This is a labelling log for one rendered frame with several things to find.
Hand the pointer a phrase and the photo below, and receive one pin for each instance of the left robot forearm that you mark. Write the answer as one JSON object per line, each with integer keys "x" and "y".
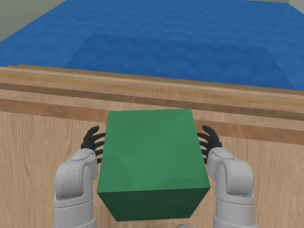
{"x": 73, "y": 191}

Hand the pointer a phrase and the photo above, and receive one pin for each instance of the right robot forearm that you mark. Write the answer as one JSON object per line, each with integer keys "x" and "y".
{"x": 234, "y": 190}

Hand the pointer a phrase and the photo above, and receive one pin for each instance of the carton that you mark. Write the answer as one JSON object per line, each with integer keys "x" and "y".
{"x": 152, "y": 165}

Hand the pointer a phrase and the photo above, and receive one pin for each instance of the left robot hand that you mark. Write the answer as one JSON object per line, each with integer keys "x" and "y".
{"x": 89, "y": 139}

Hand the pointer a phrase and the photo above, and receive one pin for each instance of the right robot hand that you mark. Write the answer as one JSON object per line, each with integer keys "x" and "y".
{"x": 213, "y": 141}

